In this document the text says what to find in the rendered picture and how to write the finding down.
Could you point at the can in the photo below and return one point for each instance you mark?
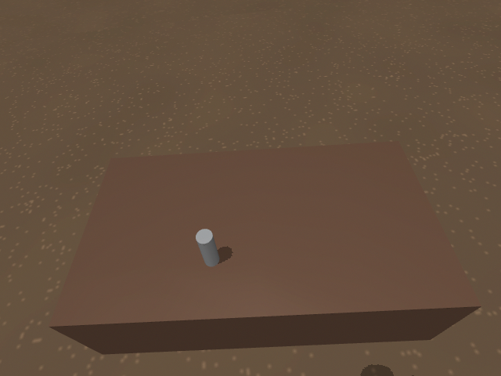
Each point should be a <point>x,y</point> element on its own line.
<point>207,247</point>

